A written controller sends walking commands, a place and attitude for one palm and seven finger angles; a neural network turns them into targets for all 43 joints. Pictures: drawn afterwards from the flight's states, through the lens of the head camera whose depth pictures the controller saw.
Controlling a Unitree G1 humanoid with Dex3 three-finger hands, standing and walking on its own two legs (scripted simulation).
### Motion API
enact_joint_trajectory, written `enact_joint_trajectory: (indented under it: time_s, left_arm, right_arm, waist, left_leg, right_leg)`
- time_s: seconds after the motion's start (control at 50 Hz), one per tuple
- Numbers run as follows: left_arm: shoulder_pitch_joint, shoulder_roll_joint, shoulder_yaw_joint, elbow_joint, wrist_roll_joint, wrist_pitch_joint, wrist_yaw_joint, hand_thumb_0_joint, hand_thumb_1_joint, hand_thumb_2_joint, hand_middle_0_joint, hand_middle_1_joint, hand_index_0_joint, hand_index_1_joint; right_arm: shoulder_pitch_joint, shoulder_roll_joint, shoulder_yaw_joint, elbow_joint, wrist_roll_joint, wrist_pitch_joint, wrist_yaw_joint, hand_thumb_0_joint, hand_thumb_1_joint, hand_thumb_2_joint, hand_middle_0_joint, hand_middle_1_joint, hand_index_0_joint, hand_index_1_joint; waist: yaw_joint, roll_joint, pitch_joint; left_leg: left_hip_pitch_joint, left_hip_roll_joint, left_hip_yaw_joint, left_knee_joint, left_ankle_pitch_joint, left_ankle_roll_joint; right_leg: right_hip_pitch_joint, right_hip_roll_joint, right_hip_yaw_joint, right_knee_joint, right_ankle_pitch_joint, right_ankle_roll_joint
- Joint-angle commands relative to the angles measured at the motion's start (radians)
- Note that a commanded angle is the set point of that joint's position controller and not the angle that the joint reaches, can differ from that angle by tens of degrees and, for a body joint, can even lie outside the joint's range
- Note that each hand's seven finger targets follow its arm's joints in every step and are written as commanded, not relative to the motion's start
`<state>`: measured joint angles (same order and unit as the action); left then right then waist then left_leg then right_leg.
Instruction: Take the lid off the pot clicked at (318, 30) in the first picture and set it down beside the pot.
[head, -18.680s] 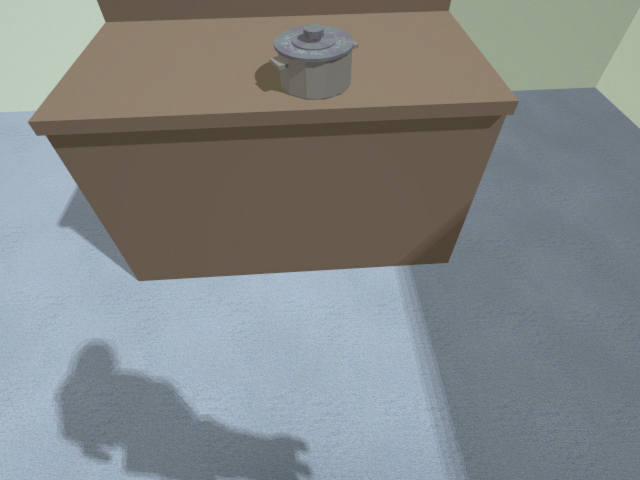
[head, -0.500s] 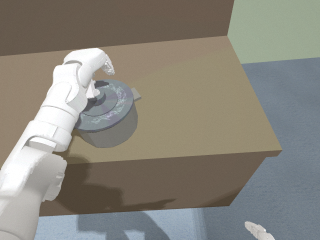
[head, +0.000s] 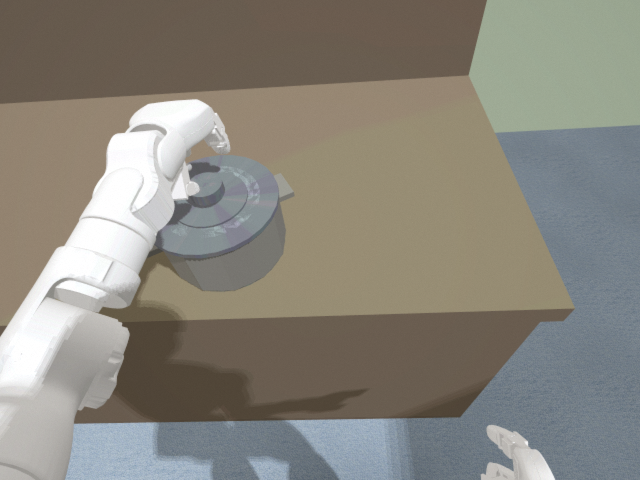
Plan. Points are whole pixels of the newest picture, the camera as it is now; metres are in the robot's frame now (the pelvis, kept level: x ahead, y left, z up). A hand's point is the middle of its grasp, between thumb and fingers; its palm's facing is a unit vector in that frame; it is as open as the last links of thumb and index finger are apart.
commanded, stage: move the open hand above the knob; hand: left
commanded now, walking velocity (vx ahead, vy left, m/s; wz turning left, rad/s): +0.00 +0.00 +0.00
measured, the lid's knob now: (205, 188) +0.49 +0.17 +0.09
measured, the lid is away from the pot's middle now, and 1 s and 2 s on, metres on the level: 0.00 0.00 0.00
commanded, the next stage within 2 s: lower the open fingers around the knob in 0.06 s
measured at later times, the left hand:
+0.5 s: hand (199, 173) +0.47 +0.16 +0.13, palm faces -0.34 -0.05 -0.94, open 9.9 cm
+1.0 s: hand (193, 190) +0.46 +0.18 +0.11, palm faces -0.36 -0.06 -0.93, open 9.9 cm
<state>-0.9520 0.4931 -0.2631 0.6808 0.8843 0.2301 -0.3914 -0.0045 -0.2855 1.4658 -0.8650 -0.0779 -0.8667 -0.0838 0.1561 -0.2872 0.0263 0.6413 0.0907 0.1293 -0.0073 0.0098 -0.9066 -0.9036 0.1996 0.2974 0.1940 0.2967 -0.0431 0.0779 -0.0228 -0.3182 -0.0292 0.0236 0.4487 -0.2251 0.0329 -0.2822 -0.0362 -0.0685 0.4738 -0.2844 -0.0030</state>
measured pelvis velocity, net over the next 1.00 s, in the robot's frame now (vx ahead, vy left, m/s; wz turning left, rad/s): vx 0.00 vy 0.01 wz -0.02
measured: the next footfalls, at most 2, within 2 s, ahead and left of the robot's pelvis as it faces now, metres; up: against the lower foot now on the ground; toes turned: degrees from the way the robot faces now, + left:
none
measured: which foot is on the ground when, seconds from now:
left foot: down 0.00-1.00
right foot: down 0.00-1.00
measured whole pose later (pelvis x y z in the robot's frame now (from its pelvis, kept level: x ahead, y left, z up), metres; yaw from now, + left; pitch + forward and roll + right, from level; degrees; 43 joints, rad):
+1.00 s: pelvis +0.00 +0.01 +0.00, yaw -1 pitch +7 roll +0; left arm -0.96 0.45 -0.25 0.86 0.90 0.19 -0.34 0.00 -0.28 1.47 -0.88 -0.09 -0.86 -0.08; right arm 0.19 -0.28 0.02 0.66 0.08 0.14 -0.01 0.01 -0.91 -0.90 0.20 0.30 0.20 0.30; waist -0.06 0.06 -0.04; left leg -0.36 -0.03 0.04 0.47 -0.24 0.04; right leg -0.32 -0.04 -0.05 0.48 -0.28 0.01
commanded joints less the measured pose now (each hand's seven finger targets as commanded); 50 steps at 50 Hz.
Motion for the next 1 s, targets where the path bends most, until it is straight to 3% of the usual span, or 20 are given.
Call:
enact_joint_trajectory:
  time_s: [0.0,0.02,0.1,0.14,0.18,0.22,0.26,0.3,0.34,0.4,0.42,0.48,0.6,0.64,0.68,0.72,0.82,0.86,0.92,0.98]
  left_arm:
    - [-0.527,0.181,0.078,-0.141,0.005,-0.003,0.043,0.0,-0.292,1.472,-0.854,-0.081,-0.854,-0.081]
    - [-0.525,0.232,0.115,-0.123,0.012,-0.002,0.047,0.0,-0.292,1.472,-0.854,-0.081,-0.854,-0.081]
    - [-0.579,0.21,0.093,-0.142,0.016,-0.01,0.05,0.0,-0.292,1.472,-0.854,-0.081,-0.854,-0.081]
    - [-0.552,0.258,0.135,-0.133,0.029,-0.013,0.055,0.0,-0.292,1.472,-0.854,-0.081,-0.854,-0.081]
    - [-0.533,0.18,0.074,0.004,0.012,0.043,0.038,0.0,-0.292,1.472,-0.854,-0.081,-0.854,-0.081]
    - [-0.568,0.242,0.119,-0.045,0.011,0.041,0.027,0.0,-0.292,1.472,-0.854,-0.081,-0.854,-0.081]
    - [-0.617,0.229,0.095,-0.116,0.025,0.024,0.015,0.0,-0.292,1.472,-0.854,-0.081,-0.854,-0.081]
    - [-0.562,0.176,0.069,-0.073,0.015,0.014,0.007,0.0,-0.292,1.472,-0.854,-0.081,-0.854,-0.081]
    - [-0.542,0.244,0.123,-0.017,0.018,0.002,0.011,0.0,-0.292,1.472,-0.854,-0.081,-0.854,-0.081]
    - [-0.609,0.197,0.085,-0.147,0.014,-0.027,0.025,0.0,-0.292,1.472,-0.854,-0.081,-0.854,-0.081]
    - [-0.593,0.247,0.132,-0.164,0.022,-0.033,0.036,0.0,-0.292,1.472,-0.854,-0.081,-0.854,-0.081]
    - [-0.46,0.248,0.149,-0.018,0.026,-0.025,0.053,0.0,-0.292,1.472,-0.854,-0.081,-0.854,-0.081]
    - [-0.458,0.196,0.117,-0.164,0.009,-0.016,0.071,0.0,-0.292,1.472,-0.854,-0.081,-0.854,-0.081]
    - [-0.424,0.254,0.155,-0.08,0.013,-0.007,0.078,0.0,-0.292,1.472,-0.854,-0.081,-0.854,-0.081]
    - [-0.469,0.195,0.097,-0.081,0.012,-0.006,0.074,0.0,-0.292,1.472,-0.854,-0.081,-0.854,-0.081]
    - [-0.533,0.211,0.103,-0.153,0.011,-0.02,0.077,0.0,-0.292,1.472,-0.854,-0.081,-0.854,-0.081]
    - [-0.463,0.195,0.099,0.022,0.013,-0.032,0.079,0.0,-0.292,1.472,-0.854,-0.081,-0.854,-0.081]
    - [-0.442,0.131,0.05,0.063,0.016,-0.035,0.078,0.0,-0.292,1.472,-0.854,-0.081,-0.854,-0.081]
    - [-0.462,0.189,0.101,0.018,0.016,-0.047,0.084,0.0,-0.292,1.472,-0.854,-0.081,-0.854,-0.081]
    - [-0.474,0.146,0.062,0.027,0.011,-0.048,0.08,0.0,-0.292,1.472,-0.854,-0.081,-0.854,-0.081]
  right_arm:
    - [-0.027,-0.113,-0.04,-0.108,-0.007,-0.028,-0.007,0.0,-0.9,-0.9,0.2,0.3,0.2,0.3]
    - [-0.025,-0.116,-0.037,-0.105,-0.007,-0.024,-0.007,0.0,-0.9,-0.9,0.2,0.3,0.2,0.3]
    - [-0.025,-0.115,-0.037,-0.108,-0.01,-0.026,-0.011,0.0,-0.9,-0.9,0.2,0.3,0.2,0.3]
    - [-0.021,-0.112,-0.036,-0.116,-0.012,-0.032,-0.012,0.0,-0.9,-0.9,0.2,0.3,0.2,0.3]
    - [-0.006,-0.114,-0.032,-0.092,-0.004,-0.028,-0.007,0.0,-0.9,-0.9,0.2,0.3,0.2,0.3]
    - [-0.005,-0.125,-0.037,-0.1,-0.009,-0.034,-0.009,0.0,-0.9,-0.9,0.2,0.3,0.2,0.3]
    - [-0.011,-0.118,-0.038,-0.115,-0.012,-0.045,-0.014,0.0,-0.9,-0.9,0.2,0.3,0.2,0.3]
    - [0.011,-0.117,-0.045,-0.108,-0.014,-0.048,-0.014,0.0,-0.9,-0.9,0.2,0.3,0.2,0.3]
    - [0.032,-0.127,-0.043,-0.095,-0.013,-0.045,-0.02,0.0,-0.9,-0.9,0.2,0.3,0.2,0.3]
    - [0.023,-0.119,-0.052,-0.109,-0.019,-0.052,-0.015,0.0,-0.9,-0.9,0.2,0.3,0.2,0.3]
    - [0.041,-0.12,-0.056,-0.108,-0.023,-0.057,-0.013,0.0,-0.9,-0.9,0.2,0.3,0.2,0.3]
    - [0.046,-0.124,-0.048,-0.097,-0.014,-0.05,-0.009,0.0,-0.9,-0.9,0.2,0.3,0.2,0.3]
    - [0.025,-0.121,-0.061,-0.117,-0.018,-0.049,0.006,0.0,-0.9,-0.9,0.2,0.3,0.2,0.3]
    - [0.03,-0.128,-0.051,-0.106,-0.012,-0.043,0.0,0.0,-0.9,-0.9,0.2,0.3,0.2,0.3]
    - [0.022,-0.124,-0.051,-0.1,-0.008,-0.037,-0.006,0.0,-0.9,-0.9,0.2,0.3,0.2,0.3]
    - [0.023,-0.123,-0.055,-0.101,-0.013,-0.04,-0.01,0.0,-0.9,-0.9,0.2,0.3,0.2,0.3]
    - [0.039,-0.126,-0.049,-0.077,-0.01,-0.029,-0.016,0.0,-0.9,-0.9,0.2,0.3,0.2,0.3]
    - [0.035,-0.119,-0.047,-0.078,-0.008,-0.025,-0.015,0.0,-0.9,-0.9,0.2,0.3,0.2,0.3]
    - [0.042,-0.121,-0.051,-0.086,-0.015,-0.022,-0.013,0.0,-0.9,-0.9,0.2,0.3,0.2,0.3]
    - [0.029,-0.117,-0.048,-0.091,-0.01,-0.015,-0.015,0.0,-0.9,-0.9,0.2,0.3,0.2,0.3]
  waist:
    - [-0.025,-0.084,-0.387]
    - [-0.018,-0.104,-0.392]
    - [-0.023,-0.084,-0.411]
    - [-0.011,-0.084,-0.441]
    - [-0.023,-0.11,-0.357]
    - [-0.018,-0.121,-0.408]
    - [-0.025,-0.095,-0.444]
    - [-0.035,-0.108,-0.408]
    - [-0.03,-0.137,-0.39]
    - [-0.029,-0.05,-0.446]
    - [-0.023,-0.043,-0.488]
    - [-0.012,-0.101,-0.404]
    - [-0.014,-0.059,-0.458]
    - [-0.012,-0.109,-0.412]
    - [-0.025,-0.113,-0.391]
    - [-0.032,-0.067,-0.44]
    - [-0.033,-0.101,-0.366]
    - [-0.04,-0.091,-0.346]
    - [-0.028,-0.088,-0.413]
    - [-0.037,-0.091,-0.39]
  left_leg:
    - [0.256,-0.009,-0.049,0.016,0.367,0.042]
    - [0.246,-0.006,-0.048,0.009,0.353,0.041]
    - [0.249,-0.008,-0.048,0.01,0.363,0.043]
    - [0.27,-0.007,-0.051,0.013,0.389,0.044]
    - [0.217,-0.014,-0.051,0.0,0.337,0.037]
    - [0.228,-0.016,-0.048,0.002,0.332,0.044]
    - [0.258,-0.021,-0.054,0.007,0.357,0.049]
    - [0.261,-0.015,-0.057,0.016,0.389,0.051]
    - [0.236,-0.015,-0.049,0.01,0.35,0.05]
    - [0.3,-0.01,-0.06,0.019,0.429,0.051]
    - [0.333,-0.006,-0.067,0.025,0.465,0.051]
    - [0.257,-0.002,-0.053,0.015,0.428,0.045]
    - [0.31,0.003,-0.064,0.034,0.519,0.048]
    - [0.249,-0.002,-0.052,0.021,0.421,0.047]
    - [0.234,-0.005,-0.044,0.012,0.362,0.047]
    - [0.282,-0.003,-0.051,0.02,0.394,0.049]
    - [0.216,-0.004,-0.038,0.015,0.326,0.043]
    - [0.218,-0.005,-0.037,0.022,0.323,0.041]
    - [0.235,-0.003,-0.039,0.028,0.35,0.044]
    - [0.221,-0.004,-0.036,0.023,0.334,0.043]
  right_leg:
    - [0.035,0.03,0.017,-0.033,0.392,-0.028]
    - [0.051,0.03,0.02,-0.03,0.389,-0.025]
    - [0.055,0.027,0.022,-0.031,0.401,-0.029]
    - [0.073,0.03,0.027,-0.027,0.409,-0.027]
    - [0.043,0.035,0.01,-0.027,0.391,-0.025]
    - [0.082,0.03,0.023,-0.03,0.415,-0.024]
    - [0.088,0.029,0.027,-0.031,0.432,-0.024]
    - [0.051,0.033,0.021,-0.041,0.421,-0.025]
    - [0.063,0.036,0.022,-0.039,0.42,-0.021]
    - [0.041,0.032,0.024,-0.035,0.424,-0.028]
    - [0.054,0.036,0.028,-0.032,0.432,-0.026]
    - [0.052,0.038,0.018,-0.031,0.422,-0.023]
    - [0.043,0.038,0.021,-0.03,0.447,-0.025]
    - [0.064,0.042,0.019,-0.03,0.427,-0.022]
    - [0.044,0.04,0.017,-0.035,0.408,-0.022]
    - [0.039,0.038,0.024,-0.033,0.412,-0.024]
    - [0.014,0.039,0.018,-0.031,0.381,-0.025]
    - [-0.021,0.04,0.013,-0.029,0.361,-0.026]
    - [0.019,0.038,0.023,-0.023,0.387,-0.027]
    - [0.009,0.037,0.022,-0.025,0.384,-0.026]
